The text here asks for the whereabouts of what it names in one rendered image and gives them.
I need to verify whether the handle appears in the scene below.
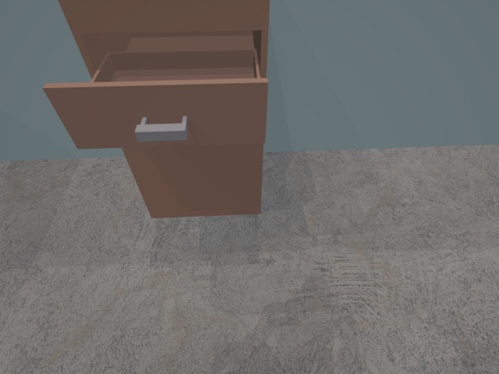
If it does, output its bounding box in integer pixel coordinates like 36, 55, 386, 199
135, 116, 188, 142

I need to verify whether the cabinet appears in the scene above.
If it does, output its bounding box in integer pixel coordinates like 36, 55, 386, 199
58, 0, 270, 218

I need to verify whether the drawer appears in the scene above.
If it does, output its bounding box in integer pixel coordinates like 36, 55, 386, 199
43, 49, 268, 149

